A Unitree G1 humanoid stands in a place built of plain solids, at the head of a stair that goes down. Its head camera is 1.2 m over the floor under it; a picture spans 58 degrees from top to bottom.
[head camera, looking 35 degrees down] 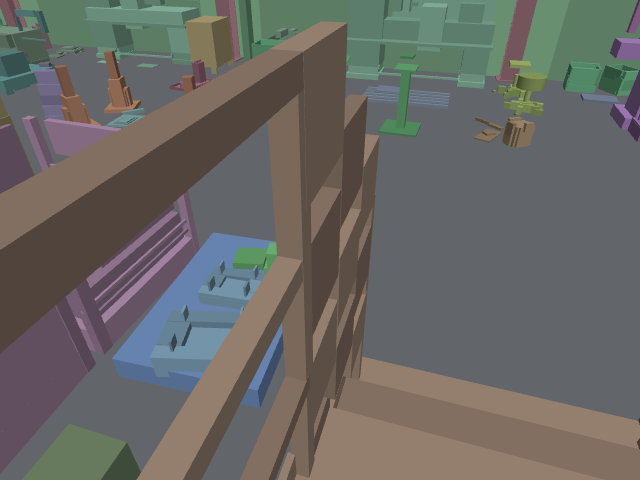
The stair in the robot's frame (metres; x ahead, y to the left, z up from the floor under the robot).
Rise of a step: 0.18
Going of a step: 0.28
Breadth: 1.30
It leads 17 degrees to the right of straight ahead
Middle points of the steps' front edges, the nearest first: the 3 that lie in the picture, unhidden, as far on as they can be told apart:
0.75 -0.64 -0.18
1.02 -0.72 -0.36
1.28 -0.80 -0.54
